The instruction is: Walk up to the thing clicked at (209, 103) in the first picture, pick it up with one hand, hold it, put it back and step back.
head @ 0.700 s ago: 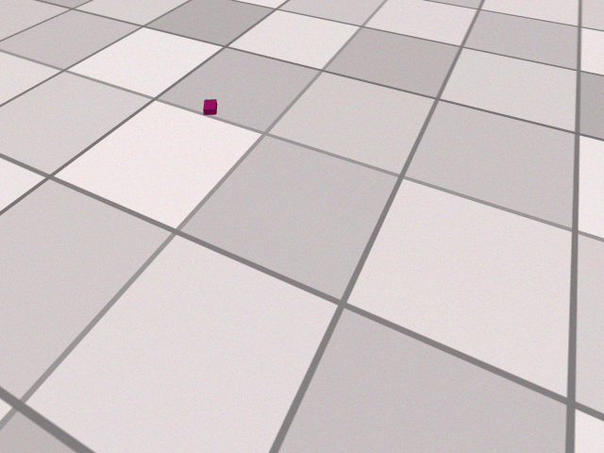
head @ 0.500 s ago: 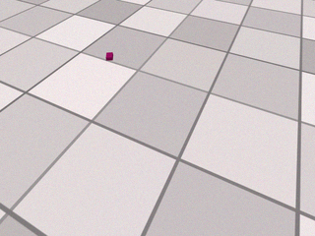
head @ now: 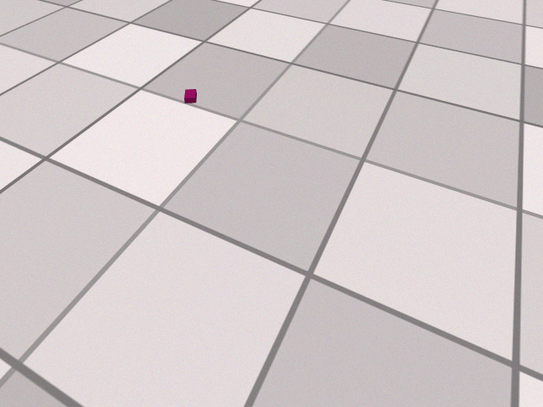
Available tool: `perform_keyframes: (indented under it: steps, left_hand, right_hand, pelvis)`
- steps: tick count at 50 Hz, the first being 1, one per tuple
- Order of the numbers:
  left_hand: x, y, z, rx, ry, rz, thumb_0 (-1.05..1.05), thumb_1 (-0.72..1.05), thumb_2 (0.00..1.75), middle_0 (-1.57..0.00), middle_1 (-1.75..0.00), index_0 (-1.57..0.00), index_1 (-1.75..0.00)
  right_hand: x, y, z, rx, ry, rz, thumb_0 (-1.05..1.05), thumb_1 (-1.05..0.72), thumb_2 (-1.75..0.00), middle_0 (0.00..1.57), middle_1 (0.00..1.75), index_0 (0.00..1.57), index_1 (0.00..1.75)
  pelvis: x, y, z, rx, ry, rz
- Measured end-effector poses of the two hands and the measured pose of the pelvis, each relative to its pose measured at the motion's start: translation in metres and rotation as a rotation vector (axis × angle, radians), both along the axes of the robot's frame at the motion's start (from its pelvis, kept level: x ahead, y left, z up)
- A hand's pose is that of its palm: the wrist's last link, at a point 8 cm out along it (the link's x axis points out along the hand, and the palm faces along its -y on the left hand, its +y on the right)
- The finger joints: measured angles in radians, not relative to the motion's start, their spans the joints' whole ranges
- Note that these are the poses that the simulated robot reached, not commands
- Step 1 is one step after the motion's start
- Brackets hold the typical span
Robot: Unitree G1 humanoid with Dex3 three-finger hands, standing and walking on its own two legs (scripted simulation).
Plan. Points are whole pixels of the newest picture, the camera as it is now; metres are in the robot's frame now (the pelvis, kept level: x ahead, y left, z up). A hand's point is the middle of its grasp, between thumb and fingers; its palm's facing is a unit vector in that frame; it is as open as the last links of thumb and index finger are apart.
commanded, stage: stand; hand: left
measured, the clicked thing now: (190, 96) +1.99 +0.52 -0.76
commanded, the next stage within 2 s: walk up in 0.42 s
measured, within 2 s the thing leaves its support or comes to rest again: neither
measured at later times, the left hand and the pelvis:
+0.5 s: hand out of the picture +0.09 +0.26 -0.15, palm faces +0.06 -0.95 -0.31, open 7.4 cm; pelvis +0.01 +0.00 +0.00, yaw +5 degrees
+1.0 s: hand (47, 370) +0.20 +0.39 -0.14, palm faces +0.36 -0.90 -0.23, open 7.4 cm; pelvis +0.17 +0.09 +0.00, yaw +25 degrees
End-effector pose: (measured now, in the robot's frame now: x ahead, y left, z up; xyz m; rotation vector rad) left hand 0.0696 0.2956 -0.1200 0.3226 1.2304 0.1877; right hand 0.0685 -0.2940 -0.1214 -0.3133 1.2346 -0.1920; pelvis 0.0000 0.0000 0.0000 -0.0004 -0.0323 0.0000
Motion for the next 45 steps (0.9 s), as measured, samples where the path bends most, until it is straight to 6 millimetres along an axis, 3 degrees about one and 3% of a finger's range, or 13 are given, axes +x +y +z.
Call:
perform_keyframes:
  steps: [21,25,28,33,38,40,45]
  left_hand:
    - [0.000,0.001,0.001,0.002,-0.002,0.001,0.01,0.90,0.90,-0.20,-0.30,-0.21,-0.30]
    - [0.004,0.013,0.006,-0.028,-0.112,0.060,0.01,0.90,0.90,-0.20,-0.30,-0.21,-0.30]
    - [-0.001,0.034,0.012,-0.017,-0.197,0.132,0.01,0.90,0.90,-0.21,-0.30,-0.21,-0.30]
    - [-0.006,0.083,0.010,0.016,-0.205,0.206,0.01,0.90,0.90,-0.21,-0.30,-0.21,-0.30]
    - [0.019,0.142,-0.014,0.055,-0.238,0.273,0.01,0.90,0.90,-0.20,-0.30,-0.21,-0.30]
    - [0.038,0.150,-0.016,0.048,-0.249,0.275,0.01,0.90,0.90,-0.20,-0.30,-0.20,-0.30]
    - [0.081,0.140,0.001,-0.037,-0.306,0.277,0.01,0.91,0.90,-0.20,-0.30,-0.20,-0.30]
  right_hand:
    - [0.003,0.000,0.001,-0.001,-0.004,0.005,0.00,-0.91,-0.90,0.20,0.30,0.20,0.30]
    - [0.011,-0.004,0.004,0.001,0.029,0.083,0.00,-0.91,-0.90,0.20,0.30,0.20,0.30]
    - [0.039,-0.004,0.015,-0.027,0.058,0.173,0.00,-0.91,-0.90,0.20,0.30,0.20,0.30]
    - [0.115,0.004,0.043,-0.080,-0.052,0.259,0.01,-0.91,-0.90,0.20,0.30,0.20,0.30]
    - [0.185,0.020,0.050,-0.196,-0.208,0.298,0.00,-0.91,-0.90,0.20,0.30,0.20,0.30]
    - [0.196,0.029,0.048,-0.204,-0.223,0.286,0.00,-0.91,-0.90,0.20,0.30,0.20,0.30]
    - [0.217,0.063,0.055,-0.174,-0.133,0.357,0.00,-0.91,-0.90,0.20,0.30,0.20,0.30]
  pelvis:
    - [0.001,0.000,0.000,0.000,0.001,0.002]
    - [0.005,0.000,-0.003,-0.014,0.021,0.095]
    - [0.012,0.006,-0.002,-0.007,0.028,0.153]
    - [0.039,0.028,-0.007,-0.011,0.005,0.233]
    - [0.078,0.066,-0.039,0.005,-0.022,0.287]
    - [0.089,0.073,-0.041,0.019,-0.023,0.306]
    - [0.126,0.081,-0.015,0.022,-0.020,0.363]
